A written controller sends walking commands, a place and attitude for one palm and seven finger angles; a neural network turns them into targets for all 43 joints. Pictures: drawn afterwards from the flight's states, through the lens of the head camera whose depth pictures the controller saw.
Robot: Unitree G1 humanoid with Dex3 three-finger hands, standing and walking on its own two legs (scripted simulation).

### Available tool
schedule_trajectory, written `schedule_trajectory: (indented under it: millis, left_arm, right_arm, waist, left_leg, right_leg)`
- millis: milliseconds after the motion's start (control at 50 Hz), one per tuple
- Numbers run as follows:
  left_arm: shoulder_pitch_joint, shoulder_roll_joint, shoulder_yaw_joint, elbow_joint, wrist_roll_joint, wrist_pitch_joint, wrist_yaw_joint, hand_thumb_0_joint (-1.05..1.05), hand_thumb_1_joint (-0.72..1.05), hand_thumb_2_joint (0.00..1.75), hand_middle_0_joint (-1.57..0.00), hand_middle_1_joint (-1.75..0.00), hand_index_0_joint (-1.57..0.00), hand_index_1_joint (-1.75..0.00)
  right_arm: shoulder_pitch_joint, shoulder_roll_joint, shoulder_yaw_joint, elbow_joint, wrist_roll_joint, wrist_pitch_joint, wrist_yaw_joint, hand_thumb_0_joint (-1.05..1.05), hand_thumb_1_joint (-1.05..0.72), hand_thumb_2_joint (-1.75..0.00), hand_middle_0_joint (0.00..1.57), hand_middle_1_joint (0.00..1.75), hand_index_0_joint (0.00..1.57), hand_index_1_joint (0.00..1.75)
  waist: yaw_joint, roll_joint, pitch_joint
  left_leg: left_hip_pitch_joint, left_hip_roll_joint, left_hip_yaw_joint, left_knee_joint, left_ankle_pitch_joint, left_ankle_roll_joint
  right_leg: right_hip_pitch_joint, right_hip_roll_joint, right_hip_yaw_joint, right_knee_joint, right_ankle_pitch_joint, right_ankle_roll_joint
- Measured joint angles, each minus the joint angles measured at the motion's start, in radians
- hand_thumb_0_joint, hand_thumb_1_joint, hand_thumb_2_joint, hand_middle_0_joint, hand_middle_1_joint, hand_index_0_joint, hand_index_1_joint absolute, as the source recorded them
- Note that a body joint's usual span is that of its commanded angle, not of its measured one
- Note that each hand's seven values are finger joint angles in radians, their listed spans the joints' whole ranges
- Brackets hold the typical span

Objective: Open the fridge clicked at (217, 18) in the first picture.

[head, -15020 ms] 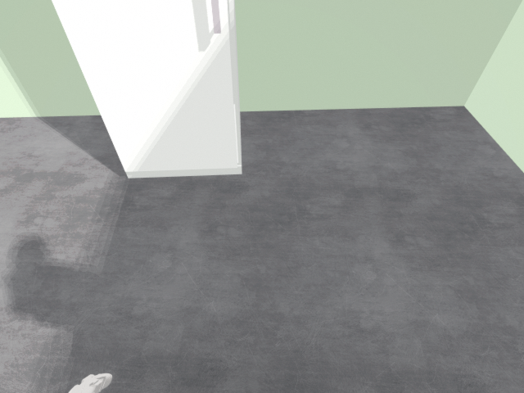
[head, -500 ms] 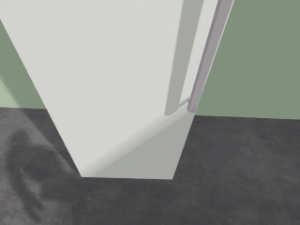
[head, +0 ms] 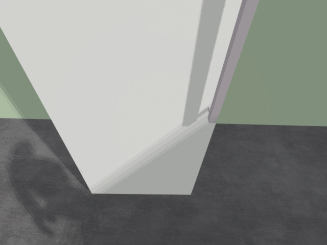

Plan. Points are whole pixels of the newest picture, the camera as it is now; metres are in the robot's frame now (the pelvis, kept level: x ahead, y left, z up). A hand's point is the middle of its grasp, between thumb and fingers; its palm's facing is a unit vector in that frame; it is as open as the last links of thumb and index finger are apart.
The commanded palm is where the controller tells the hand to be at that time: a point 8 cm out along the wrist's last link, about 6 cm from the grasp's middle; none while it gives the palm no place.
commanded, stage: look again from close up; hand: right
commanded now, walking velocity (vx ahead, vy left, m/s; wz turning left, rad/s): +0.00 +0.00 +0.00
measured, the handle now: (229, 55) +0.50 -0.12 +0.24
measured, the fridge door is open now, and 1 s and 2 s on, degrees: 0 0 0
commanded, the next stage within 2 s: raise the hand to about handle height in 0.82 s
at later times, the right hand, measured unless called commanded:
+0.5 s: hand out of the picture +0.00 -0.17 -0.17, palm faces +0.06 +0.98 -0.20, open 7.4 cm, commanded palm none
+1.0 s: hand out of the picture +0.05 -0.19 -0.14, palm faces +0.21 +0.95 -0.22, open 7.3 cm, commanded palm +0.11 -0.22 -0.06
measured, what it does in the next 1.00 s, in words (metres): stands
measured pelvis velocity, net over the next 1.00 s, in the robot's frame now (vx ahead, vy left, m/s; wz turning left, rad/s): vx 0.01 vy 0.00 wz -0.01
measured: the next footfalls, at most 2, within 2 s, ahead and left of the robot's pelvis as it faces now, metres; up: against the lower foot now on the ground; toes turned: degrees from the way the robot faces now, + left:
none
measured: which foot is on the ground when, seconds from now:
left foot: down 0.00-1.00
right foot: down 0.00-1.00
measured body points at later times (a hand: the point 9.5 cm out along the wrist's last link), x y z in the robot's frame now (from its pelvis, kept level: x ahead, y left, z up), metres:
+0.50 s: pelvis +0.00 +0.00 +0.00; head +0.01 +0.01 +0.45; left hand -0.01 +0.21 -0.16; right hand +0.00 -0.22 -0.15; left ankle +0.05 +0.10 -0.74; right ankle -0.01 -0.12 -0.74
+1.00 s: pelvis +0.01 +0.00 +0.00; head +0.01 +0.01 +0.45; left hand +0.02 +0.22 -0.16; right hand +0.04 -0.24 -0.12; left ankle +0.05 +0.10 -0.74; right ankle -0.01 -0.12 -0.74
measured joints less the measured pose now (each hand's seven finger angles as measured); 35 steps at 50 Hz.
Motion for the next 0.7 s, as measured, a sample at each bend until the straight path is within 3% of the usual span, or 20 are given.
schedule_trajectory:
  millis: [280, 700]
  left_arm:
    - [-0.011, 0.024, 0.002, 0.003, 0.001, -0.001, 0.002, 0.0, 0.91, 0.9, -0.2, -0.29, -0.2, -0.3]
    - [0.006, 0.007, -0.002, 0.018, 0.003, 0.001, 0.001, 0.01, 0.91, 0.9, -0.2, -0.29, -0.2, -0.3]
  right_arm:
    - [-0.004, -0.004, -0.002, -0.001, 0.0, -0.001, 0.004, 0.01, -0.91, -0.9, 0.2, 0.3, 0.2, 0.29]
    - [-0.01, -0.009, -0.007, -0.006, 0.001, 0.0, 0.004, 0.0, -0.91, -0.9, 0.2, 0.3, 0.2, 0.29]
  waist:
    - [-0.006, 0.002, 0.006]
    - [-0.003, 0.006, 0.012]
  left_leg:
    - [0.019, -0.003, 0.007, -0.023, 0.005, 0.002]
    - [0.024, -0.004, 0.015, -0.031, 0.004, 0.004]
  right_leg:
    - [0.017, -0.002, 0.006, -0.023, 0.008, 0.003]
    - [0.018, -0.003, 0.015, -0.029, 0.009, 0.006]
